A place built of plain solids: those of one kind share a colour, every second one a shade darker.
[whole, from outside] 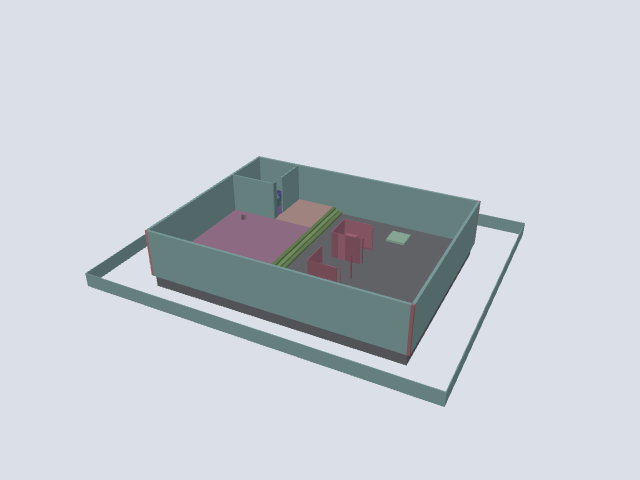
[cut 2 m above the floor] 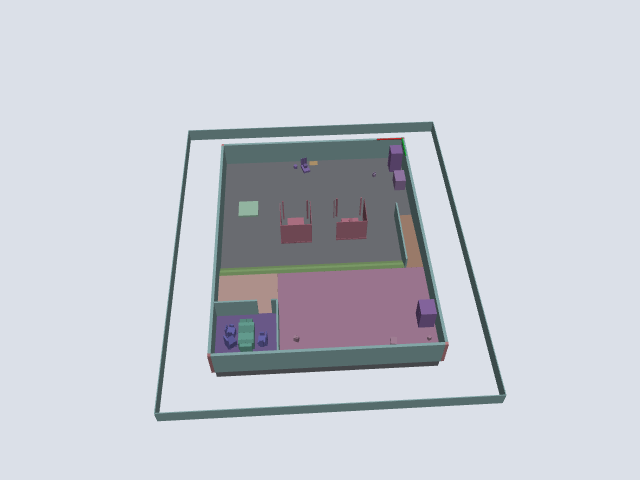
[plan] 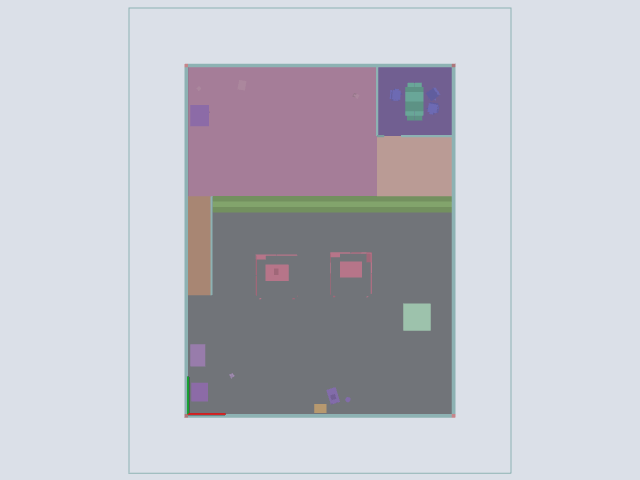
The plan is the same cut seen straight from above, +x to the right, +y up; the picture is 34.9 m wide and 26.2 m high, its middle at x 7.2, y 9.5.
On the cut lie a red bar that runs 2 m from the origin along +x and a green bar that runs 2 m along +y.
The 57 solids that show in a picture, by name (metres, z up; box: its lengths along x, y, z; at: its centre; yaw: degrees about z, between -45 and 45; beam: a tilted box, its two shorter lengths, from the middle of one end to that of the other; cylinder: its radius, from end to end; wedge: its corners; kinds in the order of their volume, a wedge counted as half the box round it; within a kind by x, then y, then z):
{
 "wall_1": {"box": [0.06, 25.45, 1.05], "at": [-3.23, 9.46, 0.47]},
 "wall_2": {"box": [0.2, 18.93, 3.65], "at": [-0.1, 9.46, 1.78]},
 "wall_3": {"box": [0.12, 5.4, 1.5], "at": [1.28, 9.19, 0.7]},
 "wall_4": {"box": [20.91, 0.06, 1.05], "at": [7.2, -3.23, 0.47]},
 "wall_5": {"box": [14.39, 0.2, 3.65], "at": [7.2, -0.1, 1.78]},
 "wall_6": {"box": [14.39, 0.2, 3.65], "at": [7.2, 19.03, 1.78]},
 "wall_7": {"box": [20.91, 0.06, 1.05], "at": [7.2, 22.16, 0.47]},
 "wall_8": {"box": [0.12, 3.76, 3.65], "at": [10.32, 17.05, 1.78]},
 "wall_9": {"box": [0.4, 0.12, 3.65], "at": [10.52, 15.17, 1.78]},
 "wall_10": {"box": [2.78, 0.12, 3.65], "at": [13.0, 15.17, 1.78]},
 "wall_11": {"box": [0.2, 18.93, 3.65], "at": [14.49, 9.46, 1.78]},
 "wall_12": {"box": [0.06, 25.45, 1.05], "at": [17.62, 9.46, 0.47]},
 "lab_raised_1": {"box": [10.32, 7.04, 0.5], "at": [5.16, 15.41, 0.2]},
 "phone_booth_1": {"box": [0.93, 1.02, 2.34], "at": [0.63, 1.2, 1.12]},
 "phone_booth_2": {"box": [0.92, 1.02, 2.34], "at": [0.63, 1.2, 1.12]},
 "phone_booth_3": {"box": [1.02, 1.16, 2.34], "at": [0.63, 16.29, 1.57]},
 "phone_booth_4": {"box": [1.01, 1.16, 2.34], "at": [0.63, 16.29, 1.57]},
 "meeting_1": {"box": [4.08, 3.76, 0.5], "at": [12.35, 17.05, 0.2]},
 "raised_front_1": {"box": [4.08, 3.28, 0.5], "at": [12.35, 13.53, 0.2]},
 "steps_1": {"box": [13.05, 0.3, 0.2], "at": [7.87, 11.15, 0.05]},
 "steps_2": {"box": [13.05, 0.3, 0.35], "at": [7.87, 11.45, 0.12]},
 "steps_3": {"box": [13.05, 0.3, 0.5], "at": [7.87, 11.75, 0.2]},
 "cell_lab_low_1": {"box": [0.04, 2.23, 2.02], "at": [3.73, 7.56, 0.96]},
 "cell_lab_low_2": {"box": [0.55, 0.28, 0.19], "at": [3.97, 8.58, 0.04]},
 "cell_lab_low_3": {"box": [2.23, 0.04, 2.02], "at": [4.85, 8.68, 0.96]},
 "cell_lab_low_4": {"box": [1.27, 0.9, 0.84], "at": [4.86, 7.72, 0.37]},
 "cell_lab_low_5": {"box": [0.12, 0.07, 1.98], "at": [5.76, 6.3, 0.94]},
 "cell_lab_low_6": {"box": [0.05, 1.15, 2.18], "at": [7.76, 7.1, 1.04]},
 "cell_lab_low_7": {"box": [0.04, 2.23, 2.19], "at": [7.76, 7.67, 1.04]},
 "cell_lab_low_8": {"box": [0.05, 0.57, 2.18], "at": [7.76, 7.97, 1.04]},
 "cell_lab_low_9": {"box": [0.53, 0.28, 0.18], "at": [8.03, 8.69, 0.04]},
 "cell_lab_low_10": {"box": [2.23, 0.04, 2.19], "at": [8.88, 8.79, 1.04]},
 "cell_lab_low_11": {"box": [1.2, 0.88, 1.34], "at": [8.89, 7.89, 0.62]},
 "cell_lab_low_12": {"box": [0.3, 0.55, 0.18], "at": [9.89, 8.55, 0.04]},
 "cell_lab_low_13": {"box": [0.04, 2.23, 2.19], "at": [9.99, 7.67, 1.04]},
 "ramp_1": {"wedge": [[0.0, 6.49, -0.05], [0.0, 6.49, 0.0], [0.0, 11.89, -0.05], [0.0, 11.89, 0.45], [1.22, 6.49, -0.05], [1.22, 6.49, 0.0], [1.22, 11.89, -0.05], [1.22, 11.89, 0.45]]},
 "meeting_table_meeting_1": {"box": [0.5, 0.25, 0.78], "at": [12.1, 16.41, 0.79]},
 "meeting_table_meeting_2": {"box": [0.5, 0.28, 0.78], "at": [12.1, 17.72, 0.79]},
 "meeting_table_meeting_3": {"box": [0.38, 0.23, 0.78], "at": [12.17, 17.97, 0.79]},
 "meeting_table_meeting_4": {"box": [1.0, 0.53, 0.78], "at": [12.35, 16.79, 0.79]},
 "meeting_table_meeting_5": {"box": [1.0, 0.53, 0.78], "at": [12.35, 17.32, 0.79]},
 "meeting_table_meeting_6": {"box": [0.4, 0.23, 0.78], "at": [12.55, 17.97, 0.79]},
 "meeting_table_meeting_7": {"box": [0.42, 0.26, 0.78], "at": [12.57, 16.15, 0.79]},
 "meeting_table_meeting_8": {"box": [0.5, 0.25, 0.78], "at": [12.6, 16.41, 0.79]},
 "meeting_table_meeting_9": {"box": [0.5, 0.28, 0.78], "at": [12.6, 17.72, 0.79]},
 "workbench_1": {"box": [0.82, 1.21, 1.08], "at": [0.53, 3.2, 0.49]},
 "onway_lane_1": {"box": [1.49, 1.49, 0.24], "at": [12.49, 5.29, 0.07]},
 "meeting_chair_meeting_1": {"box": [0.45, 0.5, 0.52], "at": [11.37, 17.42, 0.66], "yaw": -3.7},
 "meeting_chair_meeting_2": {"box": [0.53, 0.53, 0.57], "at": [13.33, 17.44, 0.68], "yaw": 35.3},
 "meeting_chair_meeting_3": {"box": [0.5, 0.47, 0.55], "at": [13.35, 16.69, 0.67], "yaw": -10.3},
 "meeting_chair_meeting_4": {"box": [0.1, 0.47, 1.14], "at": [13.59, 17.62, 0.97], "yaw": 35.3},
 "wall_corner_1": {"box": [0.2, 0.2, 3.65], "at": [-0.1, -0.1, 1.78]},
 "wall_corner_2": {"box": [0.2, 0.2, 3.65], "at": [-0.1, 19.03, 1.78]},
 "wall_corner_3": {"box": [0.2, 0.2, 3.65], "at": [14.49, 19.03, 1.78]},
 "clutter_room_lab_low_1": {"box": [0.53, 0.85, 0.24], "at": [7.92, 0.99, 0.07], "yaw": 17.2},
 "clutter_room_lab_raised_1": {"box": [0.41, 0.52, 0.43], "at": [2.94, 17.95, 0.62], "yaw": -9.7},
 "laid_mat_entry_mat_1": {"box": [0.67, 0.49, 0.05], "at": [7.22, 0.3, -0.02]}
}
